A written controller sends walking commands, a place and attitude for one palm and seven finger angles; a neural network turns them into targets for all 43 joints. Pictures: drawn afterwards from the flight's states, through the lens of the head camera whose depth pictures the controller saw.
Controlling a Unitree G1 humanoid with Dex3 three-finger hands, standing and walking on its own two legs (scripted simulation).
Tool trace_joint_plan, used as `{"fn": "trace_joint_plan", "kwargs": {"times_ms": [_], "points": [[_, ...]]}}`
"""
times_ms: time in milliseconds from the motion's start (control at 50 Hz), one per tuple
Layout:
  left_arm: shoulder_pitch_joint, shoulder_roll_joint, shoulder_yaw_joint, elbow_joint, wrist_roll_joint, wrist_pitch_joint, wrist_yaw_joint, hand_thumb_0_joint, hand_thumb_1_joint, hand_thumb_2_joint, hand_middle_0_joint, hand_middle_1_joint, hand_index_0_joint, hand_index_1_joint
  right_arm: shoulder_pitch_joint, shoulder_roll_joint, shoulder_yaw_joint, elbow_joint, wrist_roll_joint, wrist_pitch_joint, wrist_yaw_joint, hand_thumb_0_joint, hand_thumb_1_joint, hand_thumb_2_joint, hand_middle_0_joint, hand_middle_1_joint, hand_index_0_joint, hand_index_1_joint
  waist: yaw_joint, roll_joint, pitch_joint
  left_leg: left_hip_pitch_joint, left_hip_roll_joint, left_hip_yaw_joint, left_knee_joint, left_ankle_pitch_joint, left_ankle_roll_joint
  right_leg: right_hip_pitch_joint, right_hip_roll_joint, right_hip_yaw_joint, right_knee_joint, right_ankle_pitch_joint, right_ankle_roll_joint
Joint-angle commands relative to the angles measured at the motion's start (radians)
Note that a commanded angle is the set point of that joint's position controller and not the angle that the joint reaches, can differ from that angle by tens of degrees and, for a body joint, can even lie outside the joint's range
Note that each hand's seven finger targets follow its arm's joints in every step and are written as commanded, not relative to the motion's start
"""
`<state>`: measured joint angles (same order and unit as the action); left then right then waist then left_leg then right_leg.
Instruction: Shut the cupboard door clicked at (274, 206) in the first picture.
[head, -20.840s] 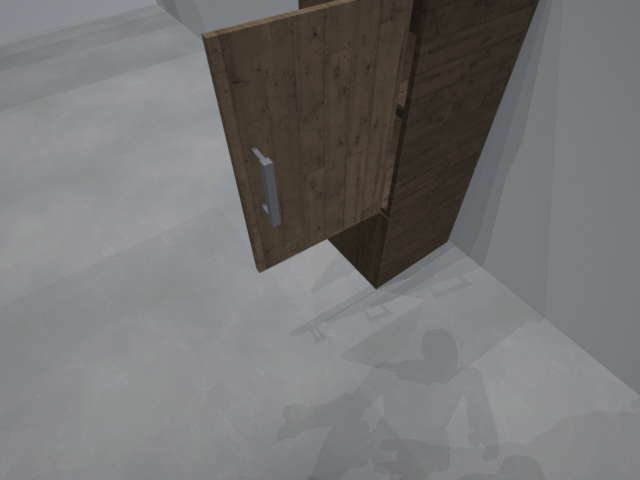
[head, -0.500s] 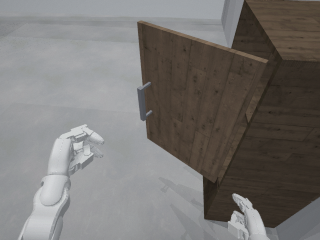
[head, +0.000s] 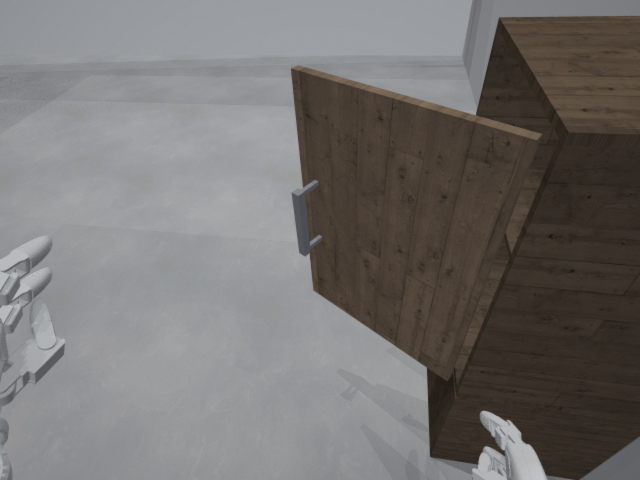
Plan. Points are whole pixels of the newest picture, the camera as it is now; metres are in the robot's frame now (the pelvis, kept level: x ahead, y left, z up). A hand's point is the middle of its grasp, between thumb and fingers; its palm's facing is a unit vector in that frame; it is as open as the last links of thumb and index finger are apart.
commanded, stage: draw the hand back to the body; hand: left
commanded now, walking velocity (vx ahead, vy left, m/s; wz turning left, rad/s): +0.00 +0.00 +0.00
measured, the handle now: (308, 219) +0.63 +0.11 -0.05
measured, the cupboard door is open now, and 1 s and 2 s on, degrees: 58 58 58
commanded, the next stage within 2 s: step back with the hand held close in 0.28 s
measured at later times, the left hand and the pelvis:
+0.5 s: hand (93, 347) +0.19 +0.24 +0.16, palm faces +0.43 -0.79 -0.44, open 7.4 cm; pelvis -0.01 -0.02 +0.00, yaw +0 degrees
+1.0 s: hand (51, 379) +0.16 +0.27 +0.15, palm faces +0.37 -0.79 -0.49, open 7.4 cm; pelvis -0.05 +0.01 -0.01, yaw -2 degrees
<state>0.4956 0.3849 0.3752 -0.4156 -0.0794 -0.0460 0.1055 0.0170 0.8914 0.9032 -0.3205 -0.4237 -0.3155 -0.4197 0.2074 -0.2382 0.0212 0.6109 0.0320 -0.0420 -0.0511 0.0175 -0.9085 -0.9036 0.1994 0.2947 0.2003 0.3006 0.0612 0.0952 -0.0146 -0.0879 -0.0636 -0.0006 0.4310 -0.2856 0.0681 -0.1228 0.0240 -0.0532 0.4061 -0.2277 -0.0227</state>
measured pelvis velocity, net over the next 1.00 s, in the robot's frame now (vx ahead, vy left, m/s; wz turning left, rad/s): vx -0.05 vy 0.01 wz -0.03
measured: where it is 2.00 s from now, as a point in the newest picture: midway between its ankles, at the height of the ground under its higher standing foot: outside the picture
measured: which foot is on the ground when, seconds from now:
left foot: down 0.00-1.00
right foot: down 0.00-1.00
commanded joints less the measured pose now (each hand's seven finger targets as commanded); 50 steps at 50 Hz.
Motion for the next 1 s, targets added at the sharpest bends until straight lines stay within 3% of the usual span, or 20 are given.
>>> {"fn": "trace_joint_plan", "kwargs": {"times_ms": [0, 120, 140, 200, 260, 340, 380, 400, 420, 480, 520, 560, 640, 680, 720, 780, 880, 980], "points": [[-0.147, 0.135, 0.045, -0.135, 0.001, -0.055, 0.015, 0.000, 0.900, 0.900, -0.200, -0.300, -0.200, -0.300, -0.136, -0.111, -0.043, -0.160, 0.000, -0.064, -0.014, 0.000, -0.900, -0.900, 0.200, 0.300, 0.200, 0.300, -0.023, -0.074, 0.014, -0.089, 0.097, -0.064, -0.102, 0.142, -0.061, 0.000, -0.036, 0.030, -0.045, 0.042, 0.002], [-0.163, 0.199, 0.089, -0.235, 0.007, -0.083, 0.035, 0.000, 0.900, 0.900, -0.200, -0.300, -0.200, -0.300, -0.152, -0.097, -0.034, -0.158, -0.006, -0.099, -0.029, 0.000, -0.900, -0.900, 0.200, 0.300, 0.200, 0.300, 0.003, -0.002, -0.092, -0.078, 0.078, -0.052, -0.090, 0.154, -0.045, 0.078, -0.042, 0.045, -0.038, 0.062, -0.005], [-0.154, 0.219, 0.105, -0.240, 0.005, -0.082, 0.037, 0.000, 0.900, 0.900, -0.200, -0.300, -0.200, -0.300, -0.153, -0.100, -0.034, -0.152, -0.007, -0.103, -0.031, 0.000, -0.900, -0.900, 0.200, 0.300, 0.200, 0.300, 0.005, 0.009, -0.098, -0.081, 0.078, -0.047, -0.083, 0.166, -0.045, 0.086, -0.043, 0.053, -0.046, 0.073, -0.006], [-0.142, 0.196, 0.094, -0.234, 0.006, -0.085, 0.037, 0.000, 0.900, 0.900, -0.200, -0.300, -0.200, -0.300, -0.158, -0.087, -0.026, -0.147, -0.006, -0.112, -0.029, 0.000, -0.900, -0.900, 0.200, 0.300, 0.200, 0.300, 0.003, 0.046, -0.043, -0.093, 0.074, -0.044, -0.084, 0.185, -0.053, 0.069, -0.042, 0.050, -0.047, 0.088, -0.010], [-0.115, 0.173, 0.087, -0.164, 0.001, -0.077, 0.029, 0.000, 0.900, 0.900, -0.200, -0.300, -0.200, -0.300, -0.155, -0.086, -0.028, -0.139, -0.003, -0.106, -0.027, 0.000, -0.900, -0.900, 0.200, 0.300, 0.200, 0.300, -0.002, -0.001, 0.025, -0.109, 0.080, -0.038, -0.093, 0.164, -0.051, 0.036, -0.040, 0.052, -0.064, 0.059, -0.008], [-0.079, 0.162, 0.090, -0.120, -0.007, -0.080, 0.015, 0.000, 0.900, 0.900, -0.200, -0.300, -0.200, -0.300, -0.148, -0.093, -0.039, -0.137, -0.004, -0.100, -0.020, 0.000, -0.900, -0.900, 0.200, 0.300, 0.200, 0.300, 0.000, -0.070, 0.013, -0.104, 0.082, -0.024, -0.081, 0.189, -0.042, 0.039, -0.042, 0.057, -0.070, 0.086, -0.002], [-0.090, 0.156, 0.082, -0.130, -0.010, -0.082, 0.010, 0.000, 0.900, 0.900, -0.200, -0.300, -0.200, -0.300, -0.149, -0.092, -0.041, -0.144, -0.003, -0.094, -0.020, 0.000, -0.900, -0.900, 0.200, 0.300, 0.200, 0.300, -0.003, -0.072, -0.011, -0.089, 0.081, -0.016, -0.075, 0.189, -0.036, 0.039, -0.046, 0.062, -0.065, 0.088, 0.004], [-0.201, 0.258, 0.193, -0.199, 0.002, -0.131, 0.025, 0.000, 0.900, 0.900, -0.200, -0.300, -0.200, -0.300, -0.129, -0.131, -0.060, -0.176, -0.003, -0.072, -0.021, 0.000, -0.900, -0.900, 0.200, 0.300, 0.200, 0.300, -0.043, -0.053, -0.005, -0.165, 0.101, -0.061, -0.013, 0.082, -0.014, -0.014, -0.121, 0.202, -0.116, 0.068, -0.008], [-0.103, 0.194, 0.146, -0.109, 0.000, -0.141, 0.022, 0.000, 0.900, 0.900, -0.200, -0.300, -0.200, -0.300, -0.118, -0.117, -0.059, -0.150, -0.007, -0.059, -0.023, 0.000, -0.900, -0.900, 0.200, 0.300, 0.200, 0.300, -0.051, -0.116, -0.020, -0.148, 0.091, -0.063, 0.043, 0.061, -0.013, -0.056, -0.169, 0.235, -0.142, 0.031, -0.023], [-0.052, 0.178, 0.118, -0.126, 0.007, -0.168, 0.024, 0.000, 0.900, 0.900, -0.200, -0.300, -0.200, -0.300, -0.123, -0.106, -0.061, -0.148, -0.006, -0.033, -0.015, 0.000, -0.900, -0.900, 0.200, 0.300, 0.200, 0.300, -0.055, -0.148, -0.062, -0.179, 0.085, -0.055, 0.114, 0.045, -0.018, -0.071, -0.233, 0.261, -0.136, 0.056, -0.039], [-0.029, 0.187, 0.121, -0.156, 0.007, -0.180, 0.030, 0.000, 0.900, 0.900, -0.200, -0.300, -0.200, -0.300, -0.117, -0.111, -0.066, -0.153, -0.002, -0.021, -0.016, 0.000, -0.900, -0.900, 0.200, 0.300, 0.200, 0.300, -0.060, -0.124, -0.104, -0.189, 0.089, -0.056, 0.115, 0.059, -0.023, -0.050, -0.247, 0.249, -0.098, 0.104, -0.051], [-0.007, 0.212, 0.142, -0.206, 0.005, -0.191, 0.038, 0.000, 0.900, 0.900, -0.200, -0.300, -0.200, -0.300, -0.121, -0.114, -0.068, -0.161, -0.001, -0.012, -0.024, 0.000, -0.900, -0.900, 0.200, 0.300, 0.200, 0.300, -0.065, -0.074, -0.149, -0.172, 0.105, -0.062, 0.079, 0.146, -0.026, -0.025, -0.229, 0.208, -0.026, 0.209, -0.047], [0.020, 0.277, 0.207, -0.292, 0.003, -0.190, 0.049, 0.000, 0.900, 0.900, -0.200, -0.300, -0.200, -0.300, -0.140, -0.130, -0.071, -0.192, -0.009, 0.009, -0.046, 0.000, -0.900, -0.900, 0.200, 0.300, 0.200, 0.300, -0.055, 0.012, -0.209, -0.175, 0.170, -0.118, 0.024, 0.490, -0.021, 0.034, -0.120, 0.115, 0.137, 0.434, 0.002], [0.022, 0.260, 0.198, -0.286, 0.002, -0.180, 0.048, 0.000, 0.900, 0.900, -0.200, -0.300, -0.200, -0.300, -0.125, -0.127, -0.074, -0.205, -0.009, 0.026, -0.048, 0.000, -0.900, -0.900, 0.200, 0.300, 0.200, 0.300, -0.059, -0.021, -0.207, -0.203, 0.179, -0.119, 0.043, 0.576, -0.032, 0.050, -0.113, 0.121, 0.168, 0.487, -0.001], [0.035, 0.252, 0.198, -0.270, 0.001, -0.174, 0.046, 0.000, 0.900, 0.900, -0.200, -0.300, -0.200, -0.300, -0.112, -0.129, -0.079, -0.213, -0.009, 0.035, -0.048, 0.000, -0.900, -0.900, 0.200, 0.300, 0.200, 0.300, -0.061, -0.036, -0.203, -0.220, 0.189, -0.121, 0.044, 0.578, -0.036, 0.042, -0.108, 0.126, 0.183, 0.466, -0.001], [0.064, 0.236, 0.192, -0.237, 0.001, -0.168, 0.043, 0.000, 0.900, 0.900, -0.200, -0.300, -0.200, -0.300, -0.109, -0.134, -0.082, -0.223, -0.009, 0.047, -0.044, 0.000, -0.900, -0.900, 0.200, 0.300, 0.200, 0.300, -0.062, -0.049, -0.184, -0.281, 0.202, -0.135, 0.020, 0.464, -0.028, 0.036, -0.105, 0.134, 0.189, 0.386, 0.000], [0.061, 0.230, 0.193, -0.223, 0.011, -0.175, 0.043, 0.000, 0.900, 0.900, -0.200, -0.300, -0.200, -0.300, -0.116, -0.141, -0.079, -0.236, -0.009, 0.051, -0.042, 0.000, -0.900, -0.900, 0.200, 0.300, 0.200, 0.300, -0.061, -0.063, -0.125, -0.470, 0.209, -0.168, -0.048, 0.111, 0.008, 0.075, -0.092, 0.154, 0.191, 0.241, 0.009], [0.000, 0.229, 0.194, -0.264, 0.035, -0.197, 0.047, 0.000, 0.900, 0.900, -0.200, -0.300, -0.200, -0.300, -0.111, -0.143, -0.074, -0.245, -0.014, 0.035, -0.047, 0.000, -0.900, -0.900, 0.200, 0.300, 0.200, 0.300, -0.066, -0.023, -0.079, -0.645, 0.215, -0.199, -0.108, -0.216, 0.044, 0.125, -0.071, 0.158, 0.226, 0.131, 0.019]]}}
